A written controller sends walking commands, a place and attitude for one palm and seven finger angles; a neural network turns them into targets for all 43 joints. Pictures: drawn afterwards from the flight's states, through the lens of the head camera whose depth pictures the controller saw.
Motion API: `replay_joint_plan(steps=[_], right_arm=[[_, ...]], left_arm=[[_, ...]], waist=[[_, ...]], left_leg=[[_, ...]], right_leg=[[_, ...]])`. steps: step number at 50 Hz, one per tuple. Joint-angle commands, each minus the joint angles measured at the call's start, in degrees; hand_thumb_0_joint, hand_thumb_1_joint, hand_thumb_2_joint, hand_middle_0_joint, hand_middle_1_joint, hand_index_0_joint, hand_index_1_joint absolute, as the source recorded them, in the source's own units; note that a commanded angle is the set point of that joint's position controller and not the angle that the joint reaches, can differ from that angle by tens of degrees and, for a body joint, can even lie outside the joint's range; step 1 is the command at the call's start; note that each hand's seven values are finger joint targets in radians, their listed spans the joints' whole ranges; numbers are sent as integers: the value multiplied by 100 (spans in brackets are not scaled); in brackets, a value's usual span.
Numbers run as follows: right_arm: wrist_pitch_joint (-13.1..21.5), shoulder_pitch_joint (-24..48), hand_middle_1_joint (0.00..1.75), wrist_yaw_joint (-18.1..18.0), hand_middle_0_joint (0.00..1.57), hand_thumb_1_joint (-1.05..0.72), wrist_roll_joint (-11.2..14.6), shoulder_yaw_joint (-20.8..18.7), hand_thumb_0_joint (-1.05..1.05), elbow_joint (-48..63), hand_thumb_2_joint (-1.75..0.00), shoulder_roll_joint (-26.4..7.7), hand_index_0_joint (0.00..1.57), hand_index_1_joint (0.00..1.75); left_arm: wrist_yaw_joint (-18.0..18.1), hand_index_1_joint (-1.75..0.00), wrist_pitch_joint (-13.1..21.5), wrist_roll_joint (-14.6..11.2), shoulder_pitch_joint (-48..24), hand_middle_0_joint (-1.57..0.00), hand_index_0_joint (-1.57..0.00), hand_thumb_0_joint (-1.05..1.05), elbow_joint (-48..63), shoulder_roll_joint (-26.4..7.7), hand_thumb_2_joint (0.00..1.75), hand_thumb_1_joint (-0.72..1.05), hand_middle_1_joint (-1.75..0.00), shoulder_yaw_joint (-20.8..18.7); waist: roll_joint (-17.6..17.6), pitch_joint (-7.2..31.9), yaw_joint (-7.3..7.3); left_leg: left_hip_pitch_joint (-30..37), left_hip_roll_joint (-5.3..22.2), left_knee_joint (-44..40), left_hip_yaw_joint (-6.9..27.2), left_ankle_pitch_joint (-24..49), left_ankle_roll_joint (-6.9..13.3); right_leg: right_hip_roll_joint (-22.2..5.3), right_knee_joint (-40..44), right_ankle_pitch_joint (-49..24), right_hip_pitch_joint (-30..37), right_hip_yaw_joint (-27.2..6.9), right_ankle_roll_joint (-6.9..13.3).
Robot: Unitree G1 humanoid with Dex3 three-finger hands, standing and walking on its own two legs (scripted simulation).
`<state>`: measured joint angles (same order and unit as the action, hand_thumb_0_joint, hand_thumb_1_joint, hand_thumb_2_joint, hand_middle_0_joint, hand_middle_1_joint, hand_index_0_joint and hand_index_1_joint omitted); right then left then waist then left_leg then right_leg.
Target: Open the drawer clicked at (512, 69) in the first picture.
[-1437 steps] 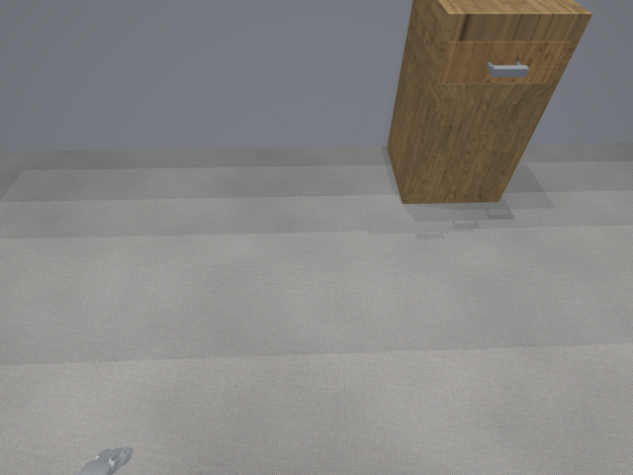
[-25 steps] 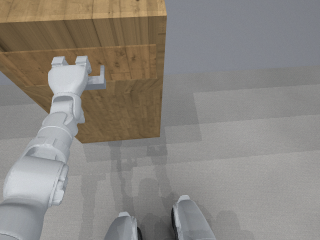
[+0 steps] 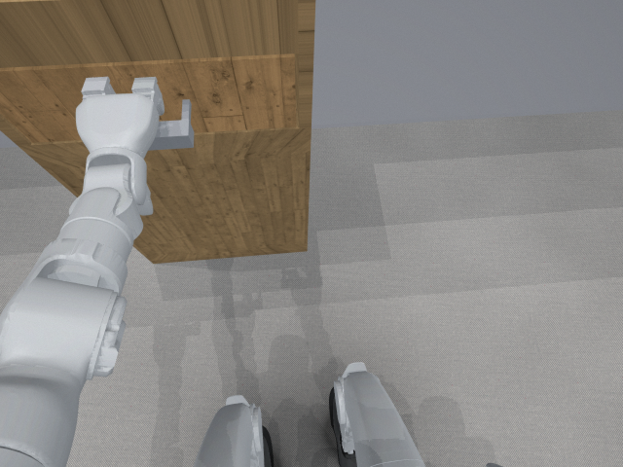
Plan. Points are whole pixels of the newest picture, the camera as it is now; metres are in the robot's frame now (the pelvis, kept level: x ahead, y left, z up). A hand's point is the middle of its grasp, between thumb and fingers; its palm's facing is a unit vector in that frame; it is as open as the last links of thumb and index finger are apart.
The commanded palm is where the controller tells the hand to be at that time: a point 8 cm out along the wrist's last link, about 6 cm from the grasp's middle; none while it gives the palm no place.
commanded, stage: lower the fingers behind the handle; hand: left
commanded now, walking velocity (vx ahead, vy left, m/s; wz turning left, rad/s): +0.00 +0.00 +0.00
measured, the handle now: (149, 122) +0.59 +0.16 +0.00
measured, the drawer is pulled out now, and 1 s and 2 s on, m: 0.00 0.00 0.00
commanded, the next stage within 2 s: lift the fingers back up to retry in 0.02 s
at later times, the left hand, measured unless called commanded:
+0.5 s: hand (130, 142) +0.54 +0.17 +0.03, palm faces -0.07 +0.00 -1.00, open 13.8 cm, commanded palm +0.52 +0.18 +0.09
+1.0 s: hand (116, 134) +0.53 +0.18 +0.05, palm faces -0.07 -0.05 -1.00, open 13.8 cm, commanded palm +0.51 +0.19 +0.11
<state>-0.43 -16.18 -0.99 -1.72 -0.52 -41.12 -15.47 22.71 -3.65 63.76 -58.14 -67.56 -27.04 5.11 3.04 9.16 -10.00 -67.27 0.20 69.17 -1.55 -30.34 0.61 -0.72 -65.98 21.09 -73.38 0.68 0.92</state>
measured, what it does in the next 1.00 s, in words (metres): rises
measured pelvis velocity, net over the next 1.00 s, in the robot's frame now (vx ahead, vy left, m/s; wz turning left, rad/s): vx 0.06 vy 0.01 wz -0.02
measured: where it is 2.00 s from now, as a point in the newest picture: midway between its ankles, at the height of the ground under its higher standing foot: (305, 465)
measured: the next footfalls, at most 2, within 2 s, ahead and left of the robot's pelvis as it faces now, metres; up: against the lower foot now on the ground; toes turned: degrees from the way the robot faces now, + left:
none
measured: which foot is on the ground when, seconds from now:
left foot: down 0.00-1.00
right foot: down 0.00-1.00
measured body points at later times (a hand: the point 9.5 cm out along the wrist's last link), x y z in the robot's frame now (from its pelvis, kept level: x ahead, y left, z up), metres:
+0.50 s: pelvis +0.01 +0.00 +0.02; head +0.16 -0.02 +0.45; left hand +0.53 +0.17 +0.08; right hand +0.01 -0.27 -0.11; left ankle +0.01 +0.12 -0.63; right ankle +0.08 -0.11 -0.63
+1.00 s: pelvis +0.06 +0.01 +0.06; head +0.18 +0.01 +0.50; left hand +0.53 +0.18 +0.10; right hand +0.09 -0.26 -0.07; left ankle +0.01 +0.12 -0.63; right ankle +0.08 -0.11 -0.63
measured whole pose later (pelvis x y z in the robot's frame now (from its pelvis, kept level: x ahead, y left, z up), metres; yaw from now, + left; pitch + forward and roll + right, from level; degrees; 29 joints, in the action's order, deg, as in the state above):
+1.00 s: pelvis +0.06 +0.01 +0.06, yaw -1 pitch +23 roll -1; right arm -4.0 -17.6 -0.4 -2.5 -3.7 -41.5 -14.8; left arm 23.3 4.3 63.9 -43.4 -58.8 -21.9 3.9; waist 2.7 9.0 -6.0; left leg -45.4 0.3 50.7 -1.7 -28.0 1.3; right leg -0.1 -48.2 19.5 -51.5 0.4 -0.2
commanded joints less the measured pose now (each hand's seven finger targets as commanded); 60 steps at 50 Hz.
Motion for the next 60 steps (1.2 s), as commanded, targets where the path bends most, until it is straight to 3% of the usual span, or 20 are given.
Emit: replay_joint_plan(steps=[1,3,6,9,13,15,18,20,24,26,29,35,39,41,43,47,52,53,58,60], right_arm=[[152,-1039,30,-116,20,-90,30,-309,0,256,-90,-907,20,30],[169,-1089,30,-116,20,-90,42,-325,0,281,-90,-908,20,30],[217,-1109,30,-127,20,-90,25,-325,0,279,-90,-897,20,30],[230,-1175,30,-131,20,-90,23,-360,0,301,-90,-895,20,30],[214,-1244,30,-122,20,-90,35,-417,0,283,-90,-851,20,30],[173,-1262,30,-119,20,-90,38,-399,0,236,-90,-877,20,30],[160,-1236,30,-133,20,-90,31,-414,0,234,-90,-843,20,30],[143,-1245,30,-132,20,-90,22,-417,0,212,-90,-838,20,30],[111,-1204,30,-135,20,-90,-10,-436,0,171,-90,-811,20,30],[53,-1159,30,-109,20,-90,-10,-429,0,156,-90,-833,20,30],[4,-1126,30,-88,20,-90,2,-443,0,132,-90,-827,20,30],[-153,-1143,30,-33,20,-90,14,-530,0,213,-90,-816,20,30],[-237,-1058,30,-55,20,-90,44,-535,0,191,-90,-789,20,30],[-241,-1024,30,-42,20,-90,20,-554,0,184,-90,-795,20,30],[-270,-1003,30,-30,20,-90,4,-562,0,207,-90,-815,20,30],[-271,-979,30,12,20,-90,-82,-613,0,192,-90,-744,20,30],[-334,-922,30,67,20,-90,-141,-630,0,141,-90,-736,20,30],[-336,-905,30,81,20,-90,-150,-634,0,144,-90,-727,20,30],[-411,-985,30,113,20,-90,-103,-672,0,130,-90,-742,20,30],[-424,-1001,30,93,20,-90,-62,-689,0,121,-90,-726,20,30]], left_arm=[[-296,-120,98,-73,-1499,-30,-30,0,352,-1086,30,-50,-120,-171],[-333,-120,215,-58,-1535,-30,-30,0,473,-1108,30,-50,-120,-216],[-316,-120,294,-17,-1508,-30,-30,0,448,-909,30,-50,-120,-51],[-243,-120,375,-57,-1878,-30,-30,0,910,-1229,30,-50,-120,-272],[-163,-120,341,-68,-2179,-30,-30,0,1302,-1222,30,-50,-120,-306],[-121,-120,295,-84,-2026,-30,-30,0,1289,-1509,30,-50,-120,-523],[-79,-120,363,-121,-2375,-30,-30,0,1620,-1545,30,-50,-120,-530],[-35,-120,427,-124,-2201,-30,-30,0,1736,-1615,30,-50,-120,-624],[108,-120,536,-83,-2132,-30,-30,0,1749,-1409,30,-50,-120,-537],[179,-120,500,-68,-1801,-30,-30,0,1590,-1481,30,-50,-120,-640],[262,-120,417,-56,-1742,-30,-30,0,1390,-1214,30,-50,-120,-450],[127,-120,344,-180,-1424,-30,-30,0,1708,-882,30,-50,-120,-320],[-15,-120,415,-187,-950,-30,-30,0,1386,-528,30,-50,-120,-100],[12,-120,520,-150,-882,-30,-30,0,1508,-511,30,-50,-120,-134],[59,-120,660,-132,-929,-30,-30,0,1706,-791,30,-50,-120,-394],[335,-120,834,16,-836,-30,-30,0,2003,-721,30,-50,-120,-478],[664,-120,676,114,-1068,-30,-30,0,2178,-920,30,-50,-120,-655],[688,-120,631,111,-1210,-30,-30,0,2278,-892,30,-50,-120,-636],[493,-120,323,-29,-1050,-30,-30,0,2063,-505,30,-50,-120,-319],[327,-120,294,-99,-1109,-30,-30,0,1998,-174,30,-50,-120,-6]], waist=[[-433,2353,-171],[-461,2435,-174],[-331,2181,-225],[-156,2726,-167],[-51,3160,-172],[-49,3243,-41],[11,3363,-75],[166,3460,39],[82,3145,12],[40,2948,127],[-1,2611,75],[104,2832,224],[-352,2273,185],[-237,2206,240],[-151,2294,337],[127,2605,396],[210,2894,371],[381,3008,381],[174,3112,274],[12,2908,155]], left_leg=[[257,-202,-841,28,448,221],[300,-193,-812,51,476,222],[219,-185,-772,48,374,219],[449,-196,-812,53,535,227],[955,-190,-960,103,888,210],[1068,-194,-1068,110,986,203],[1386,-197,-1226,141,1101,202],[1636,-202,-1344,148,1310,186],[1950,-186,-1533,165,1645,179],[2019,-201,-1674,145,1658,161],[2199,-192,-1856,117,1746,148],[3097,-171,-2189,92,2664,87],[2971,-167,-2325,71,2698,106],[3027,-164,-2353,59,2742,99],[3099,-170,-2342,81,2942,85],[3355,-122,-2159,100,3621,33],[3474,-96,-2011,139,4109,-19],[3572,-98,-1992,160,4278,-34],[3869,-61,-2065,210,4450,-52],[3878,-57,-2161,206,4080,-23]], right_leg=[[149,897,-302,2612,-132,-15],[171,853,-293,2553,-133,8],[164,842,-145,2270,-100,8],[161,857,-313,2600,-151,8],[181,958,-656,2853,-140,-1],[185,1043,-763,3105,-148,-3],[189,1206,-853,3290,-158,-16],[190,1274,-1062,3468,-154,0],[204,1473,-1327,3530,-110,5],[208,1592,-1313,3635,-102,20],[229,1785,-1368,3639,-80,25],[283,2035,-2128,4165,0,56],[279,2182,-2277,4250,8,48],[271,2190,-2275,4196,7,68],[272,2132,-2375,4249,-8,106],[269,1948,-2660,4128,23,114],[269,1809,-2865,4115,55,96],[273,1778,-2898,4089,69,108],[306,1934,-2916,4195,118,78],[321,2076,-2753,4175,121,57]])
